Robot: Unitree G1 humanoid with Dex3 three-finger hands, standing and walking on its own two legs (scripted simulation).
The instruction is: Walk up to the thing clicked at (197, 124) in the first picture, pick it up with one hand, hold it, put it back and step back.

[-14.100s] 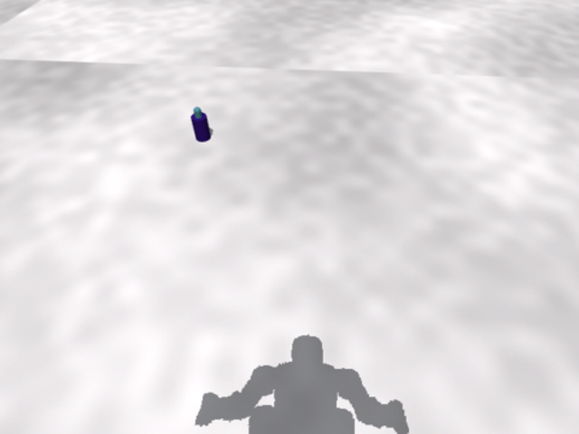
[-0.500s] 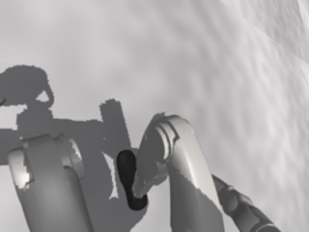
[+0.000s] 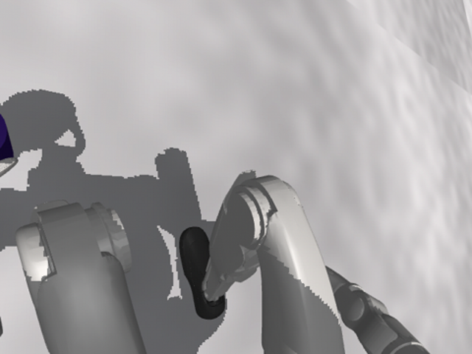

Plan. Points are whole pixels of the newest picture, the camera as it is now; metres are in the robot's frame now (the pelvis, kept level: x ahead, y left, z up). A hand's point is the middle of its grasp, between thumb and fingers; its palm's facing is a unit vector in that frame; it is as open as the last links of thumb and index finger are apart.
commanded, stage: settle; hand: left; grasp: from the side
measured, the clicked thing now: out of the picture +0.43 +0.27 -0.19
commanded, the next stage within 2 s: lift in 1.66 s
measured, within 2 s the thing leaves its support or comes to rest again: leaves its support in 0.10 s
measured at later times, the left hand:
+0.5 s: hand out of the picture +0.40 +0.31 -0.08, palm faces +0.32 -0.95 -0.04, open 11.6 cm
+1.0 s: hand out of the picture +0.41 +0.30 +0.00, palm faces +0.31 -0.95 -0.07, open 11.6 cm
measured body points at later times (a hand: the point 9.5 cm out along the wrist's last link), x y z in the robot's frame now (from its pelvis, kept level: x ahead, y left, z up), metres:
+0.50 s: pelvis +0.00 +0.00 +0.02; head +0.20 +0.16 +0.39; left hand +0.37 +0.36 -0.08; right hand +0.20 -0.24 -0.04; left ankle +0.08 +0.12 -0.26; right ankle +0.15 -0.13 -0.26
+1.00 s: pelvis +0.02 -0.02 +0.05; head +0.22 +0.09 +0.44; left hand +0.39 +0.35 +0.00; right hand +0.21 -0.26 -0.06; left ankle +0.08 +0.12 -0.26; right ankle +0.15 -0.13 -0.26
